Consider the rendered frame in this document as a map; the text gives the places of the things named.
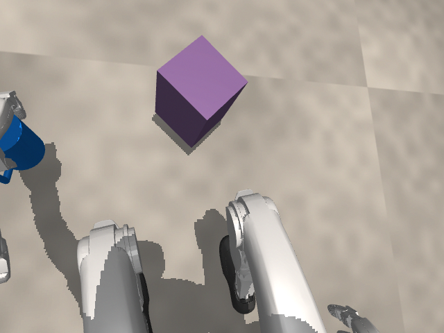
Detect left robot foot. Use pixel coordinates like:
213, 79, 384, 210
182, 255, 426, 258
139, 273, 153, 333

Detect right robot hand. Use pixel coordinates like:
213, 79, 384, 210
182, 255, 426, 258
327, 305, 380, 333

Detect right robot foot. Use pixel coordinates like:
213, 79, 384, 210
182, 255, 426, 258
219, 235, 255, 314

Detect left robot hand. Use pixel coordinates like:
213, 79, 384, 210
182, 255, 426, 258
0, 90, 26, 171

